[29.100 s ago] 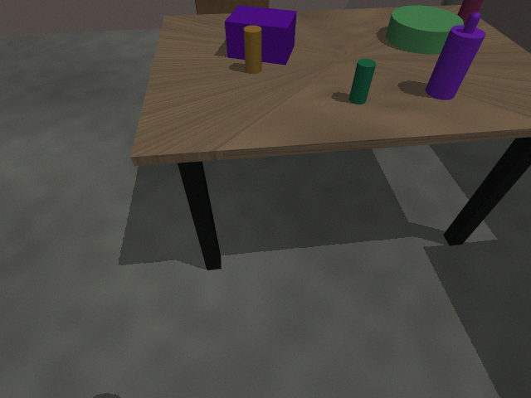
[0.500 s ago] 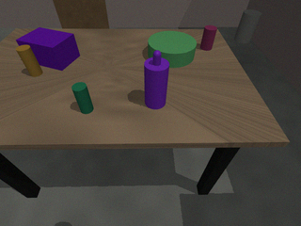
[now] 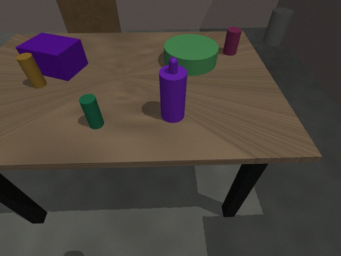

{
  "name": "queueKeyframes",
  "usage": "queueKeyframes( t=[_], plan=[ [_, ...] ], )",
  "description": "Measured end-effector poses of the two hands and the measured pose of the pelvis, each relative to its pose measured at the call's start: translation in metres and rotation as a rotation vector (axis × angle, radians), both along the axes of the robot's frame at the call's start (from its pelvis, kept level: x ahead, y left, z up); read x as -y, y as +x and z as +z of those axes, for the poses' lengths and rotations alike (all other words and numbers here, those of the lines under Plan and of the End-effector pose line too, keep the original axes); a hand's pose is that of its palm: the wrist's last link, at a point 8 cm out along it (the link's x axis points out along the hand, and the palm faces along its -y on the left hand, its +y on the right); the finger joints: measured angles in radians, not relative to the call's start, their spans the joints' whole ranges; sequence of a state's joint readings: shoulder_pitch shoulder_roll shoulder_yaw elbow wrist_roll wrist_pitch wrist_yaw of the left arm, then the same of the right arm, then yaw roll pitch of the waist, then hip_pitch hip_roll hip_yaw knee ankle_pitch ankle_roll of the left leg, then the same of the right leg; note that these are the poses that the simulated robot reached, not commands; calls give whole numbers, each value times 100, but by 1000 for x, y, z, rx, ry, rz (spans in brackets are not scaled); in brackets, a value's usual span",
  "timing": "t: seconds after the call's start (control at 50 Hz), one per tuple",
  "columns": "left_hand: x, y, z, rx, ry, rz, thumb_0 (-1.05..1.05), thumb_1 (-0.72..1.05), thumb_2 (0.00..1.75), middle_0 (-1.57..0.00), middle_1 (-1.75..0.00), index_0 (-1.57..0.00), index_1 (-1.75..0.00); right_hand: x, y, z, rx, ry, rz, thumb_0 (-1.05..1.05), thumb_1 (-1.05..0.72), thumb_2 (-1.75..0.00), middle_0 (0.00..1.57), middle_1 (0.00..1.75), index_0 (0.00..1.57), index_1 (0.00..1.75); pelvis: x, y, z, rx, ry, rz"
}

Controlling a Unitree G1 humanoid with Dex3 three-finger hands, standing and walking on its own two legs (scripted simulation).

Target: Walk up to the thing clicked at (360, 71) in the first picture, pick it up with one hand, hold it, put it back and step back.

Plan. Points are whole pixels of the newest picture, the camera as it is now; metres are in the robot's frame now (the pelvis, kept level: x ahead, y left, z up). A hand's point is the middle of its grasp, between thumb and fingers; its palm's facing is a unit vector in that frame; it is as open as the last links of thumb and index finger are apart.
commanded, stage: stand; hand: left
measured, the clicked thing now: (92, 112) +0.54 +0.27 +0.00
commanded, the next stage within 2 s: step back in 1.62 s
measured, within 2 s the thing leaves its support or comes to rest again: neither
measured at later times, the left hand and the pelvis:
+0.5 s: hand out of the picture +0.09 +0.25 -0.15, palm faces -0.04 -0.94 -0.35, open 7.4 cm; pelvis +0.02 +0.00 +0.00, yaw -1 degrees
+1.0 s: hand out of the picture +0.10 +0.25 -0.15, palm faces -0.04 -0.94 -0.35, open 7.4 cm; pelvis +0.02 +0.00 +0.00, yaw -1 degrees
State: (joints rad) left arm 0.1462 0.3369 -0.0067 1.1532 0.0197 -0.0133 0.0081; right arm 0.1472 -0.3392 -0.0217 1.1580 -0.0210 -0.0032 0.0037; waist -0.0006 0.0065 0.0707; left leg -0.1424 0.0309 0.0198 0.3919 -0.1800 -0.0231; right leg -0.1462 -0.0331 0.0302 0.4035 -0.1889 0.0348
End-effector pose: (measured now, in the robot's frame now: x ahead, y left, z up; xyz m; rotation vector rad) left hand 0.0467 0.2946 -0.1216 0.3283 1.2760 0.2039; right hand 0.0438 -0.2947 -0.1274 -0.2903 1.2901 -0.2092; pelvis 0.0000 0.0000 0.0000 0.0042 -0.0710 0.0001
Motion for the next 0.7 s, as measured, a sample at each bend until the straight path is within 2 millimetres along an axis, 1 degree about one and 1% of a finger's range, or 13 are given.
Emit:
queueKeyframes(
  t=[0.18, 0.46, 0.56, 0.7],
  plan=[
    [2, 9, 1, -12, -2, -6, 0, 90, 90, -20, -30, -21, -30, 1, 10, 0, 0, 5, 1, 0, -90, -90, 20, 30, 20, 30, 1, 7, 1, -9, 1, -6],
    [4, 40, 4, 38, -8, -18, 0, 90, 90, -20, -30, -21, -30, 3, 32, 5, 33, -4, 6, 0, -90, -90, 20, 30, 20, 30, 2, 17, 3, -15, 0, -11],
    [4, 46, 5, 41, -7, -23, 0, 90, 90, -20, -30, -21, -30, 4, 35, 6, 33, -5, 4, 0, -90, -90, 20, 30, 20, 30, 2, 20, 3, -20, 0, -11],
    [3, 48, 4, 35, -6, -20, 0, 90, 90, -20, -30, -21, -30, 4, 36, 7, 26, -9, -2, 0, -90, -90, 20, 30, 20, 30, 2, 23, 3, -20, -2, -13]
  ],
)
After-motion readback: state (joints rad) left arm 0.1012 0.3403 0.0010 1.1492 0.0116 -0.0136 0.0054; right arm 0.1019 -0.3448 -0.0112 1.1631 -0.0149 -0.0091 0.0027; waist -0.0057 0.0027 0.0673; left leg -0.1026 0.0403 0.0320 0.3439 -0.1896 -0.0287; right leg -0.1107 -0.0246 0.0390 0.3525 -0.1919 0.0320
